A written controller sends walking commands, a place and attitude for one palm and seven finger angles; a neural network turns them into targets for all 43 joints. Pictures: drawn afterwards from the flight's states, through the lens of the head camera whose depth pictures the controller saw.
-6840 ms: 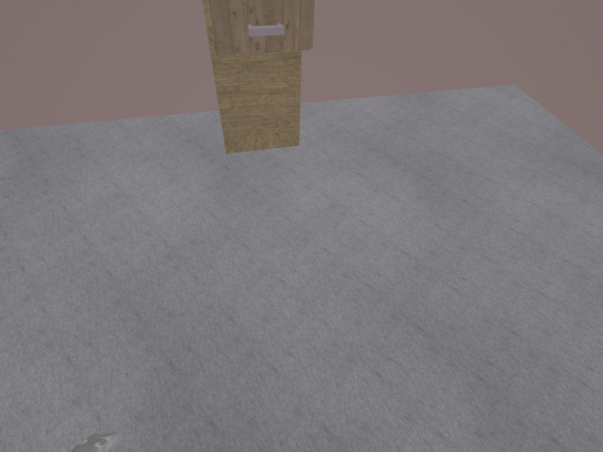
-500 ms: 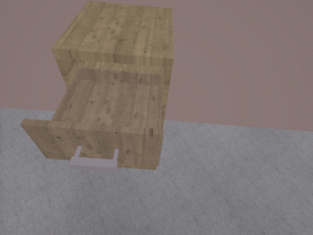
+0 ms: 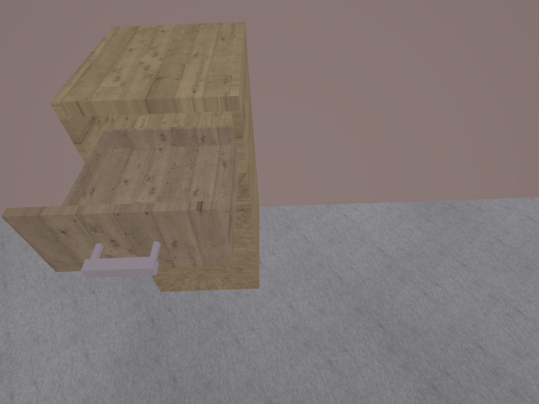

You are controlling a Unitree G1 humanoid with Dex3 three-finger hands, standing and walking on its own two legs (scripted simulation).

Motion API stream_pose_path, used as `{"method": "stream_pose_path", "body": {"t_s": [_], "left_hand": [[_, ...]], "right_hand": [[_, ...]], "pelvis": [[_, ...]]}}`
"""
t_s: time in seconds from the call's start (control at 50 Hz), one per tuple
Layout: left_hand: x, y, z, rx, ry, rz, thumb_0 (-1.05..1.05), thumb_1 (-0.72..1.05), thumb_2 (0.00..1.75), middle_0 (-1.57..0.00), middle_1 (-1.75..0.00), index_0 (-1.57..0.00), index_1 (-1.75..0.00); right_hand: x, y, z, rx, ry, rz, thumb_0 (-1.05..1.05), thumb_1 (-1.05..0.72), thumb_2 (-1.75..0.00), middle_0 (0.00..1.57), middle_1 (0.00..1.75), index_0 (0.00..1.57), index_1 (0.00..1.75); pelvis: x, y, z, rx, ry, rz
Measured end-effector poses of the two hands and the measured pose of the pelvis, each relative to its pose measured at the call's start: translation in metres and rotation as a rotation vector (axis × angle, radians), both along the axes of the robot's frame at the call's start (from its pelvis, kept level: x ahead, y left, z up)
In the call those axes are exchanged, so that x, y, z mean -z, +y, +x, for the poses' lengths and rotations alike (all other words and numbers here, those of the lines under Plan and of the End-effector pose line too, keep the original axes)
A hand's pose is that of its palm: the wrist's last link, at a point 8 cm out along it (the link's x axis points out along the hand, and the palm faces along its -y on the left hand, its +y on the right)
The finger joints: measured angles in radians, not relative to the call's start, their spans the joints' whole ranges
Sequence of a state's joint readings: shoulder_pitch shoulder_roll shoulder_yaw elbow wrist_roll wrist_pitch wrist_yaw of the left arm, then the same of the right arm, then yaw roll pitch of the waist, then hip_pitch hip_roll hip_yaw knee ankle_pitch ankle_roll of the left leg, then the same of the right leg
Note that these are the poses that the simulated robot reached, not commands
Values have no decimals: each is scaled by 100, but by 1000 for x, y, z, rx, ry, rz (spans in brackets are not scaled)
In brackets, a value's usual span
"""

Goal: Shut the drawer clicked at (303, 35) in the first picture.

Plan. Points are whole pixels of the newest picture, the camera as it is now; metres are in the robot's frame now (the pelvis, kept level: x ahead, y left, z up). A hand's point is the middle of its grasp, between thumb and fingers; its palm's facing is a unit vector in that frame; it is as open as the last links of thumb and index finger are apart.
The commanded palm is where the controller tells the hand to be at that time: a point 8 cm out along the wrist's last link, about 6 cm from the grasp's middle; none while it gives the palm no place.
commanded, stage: come to a stop and stand still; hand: left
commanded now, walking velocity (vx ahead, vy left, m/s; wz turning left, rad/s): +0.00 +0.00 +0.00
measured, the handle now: (124, 257) +0.36 +0.29 -0.02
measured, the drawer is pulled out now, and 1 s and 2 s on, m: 0.29 0.29 0.29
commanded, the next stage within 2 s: look again from close up in 1.36 s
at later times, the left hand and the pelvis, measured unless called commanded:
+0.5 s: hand out of the picture -0.05 +0.15 -0.18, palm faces +0.07 -0.99 -0.14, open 7.3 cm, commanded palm none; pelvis -0.03 +0.00 +0.00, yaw +0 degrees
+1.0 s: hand out of the picture -0.02 +0.19 -0.17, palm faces +0.04 -0.98 -0.17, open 7.3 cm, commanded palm none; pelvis -0.01 +0.02 +0.00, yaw -1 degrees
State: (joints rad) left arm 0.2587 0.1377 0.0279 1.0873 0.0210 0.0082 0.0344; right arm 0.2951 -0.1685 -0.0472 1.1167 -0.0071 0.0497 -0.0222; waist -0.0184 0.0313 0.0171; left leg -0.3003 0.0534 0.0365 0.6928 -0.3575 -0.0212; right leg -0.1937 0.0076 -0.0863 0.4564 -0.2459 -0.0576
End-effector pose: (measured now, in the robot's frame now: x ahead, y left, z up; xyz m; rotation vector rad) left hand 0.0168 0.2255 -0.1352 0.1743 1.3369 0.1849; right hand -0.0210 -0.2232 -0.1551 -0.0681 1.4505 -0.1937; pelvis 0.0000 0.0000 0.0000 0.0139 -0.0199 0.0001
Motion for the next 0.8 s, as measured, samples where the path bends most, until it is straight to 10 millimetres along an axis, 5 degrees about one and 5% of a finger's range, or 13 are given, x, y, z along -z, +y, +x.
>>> {"method": "stream_pose_path", "body": {"t_s": [0.14, 0.44, 0.64, 0.8], "left_hand": [[12, -8, -22, -38, 27, -35, 1, 95, 90, -20, -30, -20, -30], [12, -25, -74, -61, 107, -87, 0, 91, 90, -20, -29, -20, -30], [13, -18, -74, -61, 121, -99, 0, 91, 90, -20, -29, -20, -30], [11, -5, -60, -40, 108, -85, 0, 91, 90, -20, -29, -20, -30]], "right_hand": [[-4, 9, -26, -32, 54, -3, 1, -91, -90, 19, 30, 20, 30], [-7, 20, -33, -40, 9, 17, 1, -91, -90, 19, 30, 20, 30], [-10, 32, -47, -30, 52, 10, 1, -91, -90, 19, 30, 20, 30], [-9, 45, -39, -23, 41, 22, 1, -91, -90, 19, 30, 20, 30]], "pelvis": [[1, -7, -12, -10, -8, -12], [-2, -3, -28, -2, -2, -11], [-2, 8, -24, 0, 14, -9], [-3, 17, -18, 6, 14, -7]]}}
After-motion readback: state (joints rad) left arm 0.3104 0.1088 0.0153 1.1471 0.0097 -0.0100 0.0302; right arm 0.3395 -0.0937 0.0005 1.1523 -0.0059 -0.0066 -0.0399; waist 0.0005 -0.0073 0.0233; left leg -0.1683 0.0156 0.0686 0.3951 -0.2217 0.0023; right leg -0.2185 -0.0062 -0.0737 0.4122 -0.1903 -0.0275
